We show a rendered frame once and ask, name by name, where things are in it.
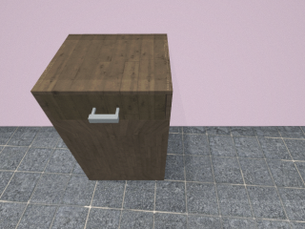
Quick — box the cabinet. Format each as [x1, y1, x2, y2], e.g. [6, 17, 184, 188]
[30, 33, 173, 180]

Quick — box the handle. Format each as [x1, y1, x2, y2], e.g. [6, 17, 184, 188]
[88, 107, 120, 123]

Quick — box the drawer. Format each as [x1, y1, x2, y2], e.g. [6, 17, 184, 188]
[40, 94, 166, 120]

